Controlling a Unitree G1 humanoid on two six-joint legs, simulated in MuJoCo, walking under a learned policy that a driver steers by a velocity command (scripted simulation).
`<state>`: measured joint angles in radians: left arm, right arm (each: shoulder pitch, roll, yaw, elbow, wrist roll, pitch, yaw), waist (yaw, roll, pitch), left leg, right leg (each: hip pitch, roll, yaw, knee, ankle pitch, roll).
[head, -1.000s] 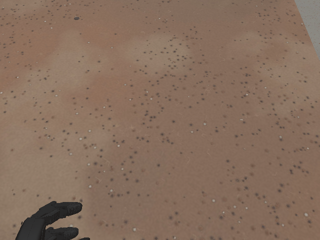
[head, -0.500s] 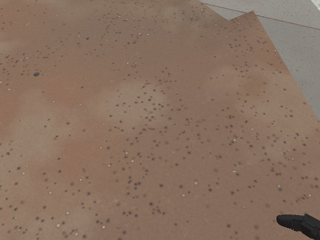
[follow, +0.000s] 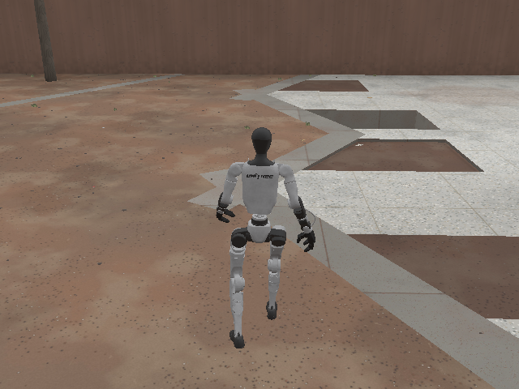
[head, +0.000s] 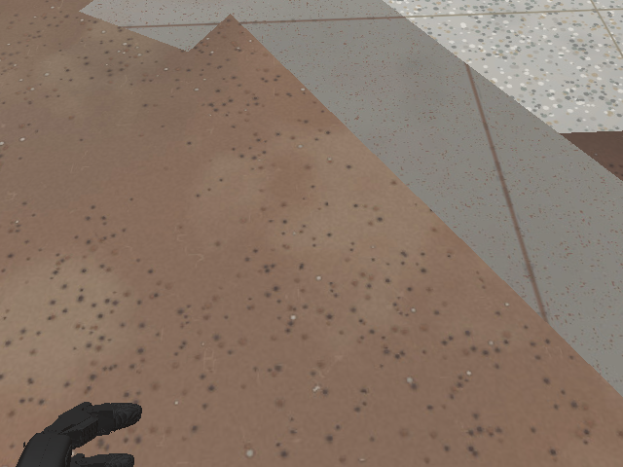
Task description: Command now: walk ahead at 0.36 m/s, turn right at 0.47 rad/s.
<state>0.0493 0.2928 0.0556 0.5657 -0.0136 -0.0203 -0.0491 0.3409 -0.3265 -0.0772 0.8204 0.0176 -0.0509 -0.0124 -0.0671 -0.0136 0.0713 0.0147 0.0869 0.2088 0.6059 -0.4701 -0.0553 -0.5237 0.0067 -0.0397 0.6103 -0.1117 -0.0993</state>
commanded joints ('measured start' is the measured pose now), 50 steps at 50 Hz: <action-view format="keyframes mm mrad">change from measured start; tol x32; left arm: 1 321 278 86 -37 13 -9 28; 50 53 93 14 274 27 7 62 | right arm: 1 49 -78 19 -125 -29 -48 12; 50 -243 -42 16 -51 -34 57 -8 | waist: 1 154 -214 -554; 29 6 289 -329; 50 50 -73 -74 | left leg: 1 -676 -126 -252 831 -201 1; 14 -458 17 -260 231 350 -21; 25 -475 -44 -163 -12 161 47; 29 102 334 -664 -171 1248 426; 50 -179 -61 -270 -170 287 65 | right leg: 1 962 -413 814 -190 344 -362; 9 287 -233 138 -333 664 -177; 26 522 -270 9 -95 541 -66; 29 -6 24 -10 462 -536 141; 31 -50 -44 93 544 -540 139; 46 447 -166 170 -205 249 76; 50 259 -105 136 -242 -78 73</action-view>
